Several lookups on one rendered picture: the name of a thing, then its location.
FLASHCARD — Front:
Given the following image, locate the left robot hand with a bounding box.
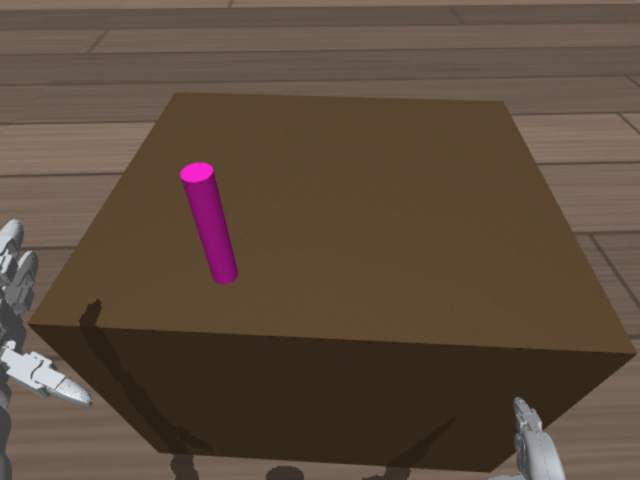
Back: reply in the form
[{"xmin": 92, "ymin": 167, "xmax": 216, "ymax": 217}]
[{"xmin": 0, "ymin": 219, "xmax": 93, "ymax": 408}]

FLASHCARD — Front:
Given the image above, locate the can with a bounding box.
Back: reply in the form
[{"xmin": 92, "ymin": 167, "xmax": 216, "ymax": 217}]
[{"xmin": 180, "ymin": 162, "xmax": 238, "ymax": 285}]

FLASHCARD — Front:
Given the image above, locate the right robot hand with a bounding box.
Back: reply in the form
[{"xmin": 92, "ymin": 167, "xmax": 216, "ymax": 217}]
[{"xmin": 488, "ymin": 397, "xmax": 566, "ymax": 480}]

